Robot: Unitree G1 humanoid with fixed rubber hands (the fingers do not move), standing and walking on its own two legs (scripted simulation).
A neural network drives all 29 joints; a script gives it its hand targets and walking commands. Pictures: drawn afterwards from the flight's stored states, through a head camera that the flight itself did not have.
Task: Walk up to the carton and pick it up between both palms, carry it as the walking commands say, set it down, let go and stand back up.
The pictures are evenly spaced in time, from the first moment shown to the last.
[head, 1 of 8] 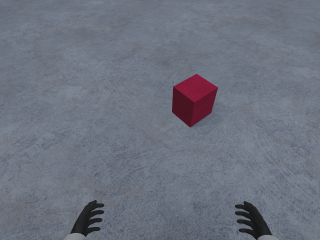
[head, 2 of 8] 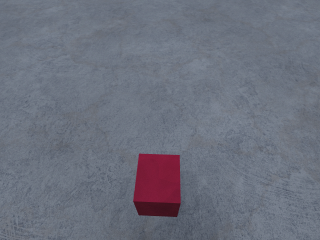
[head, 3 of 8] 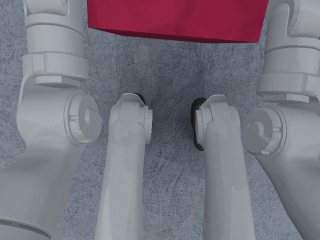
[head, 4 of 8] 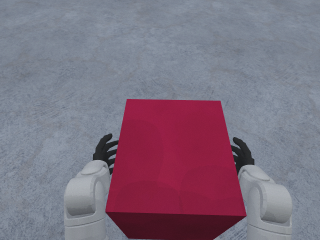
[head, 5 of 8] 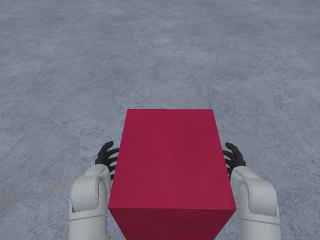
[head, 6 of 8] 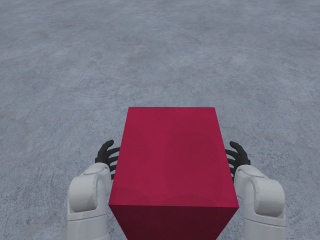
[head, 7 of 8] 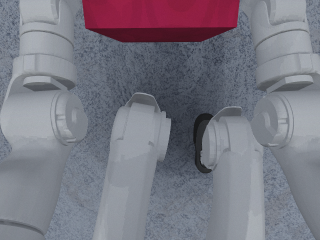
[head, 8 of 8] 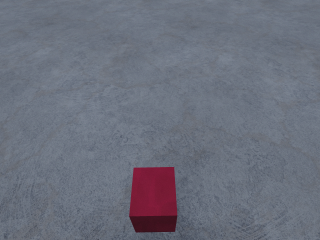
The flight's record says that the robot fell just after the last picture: no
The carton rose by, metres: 0.66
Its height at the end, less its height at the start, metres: +0.00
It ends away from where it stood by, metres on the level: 2.27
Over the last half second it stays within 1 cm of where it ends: yes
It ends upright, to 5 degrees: yes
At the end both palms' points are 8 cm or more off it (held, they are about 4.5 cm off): yes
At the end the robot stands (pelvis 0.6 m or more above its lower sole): yes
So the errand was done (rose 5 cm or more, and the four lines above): yes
